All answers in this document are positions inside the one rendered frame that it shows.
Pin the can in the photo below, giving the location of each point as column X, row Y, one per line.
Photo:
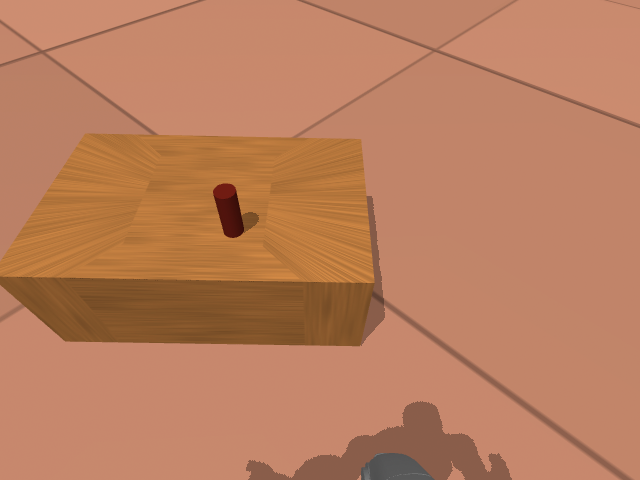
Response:
column 229, row 210

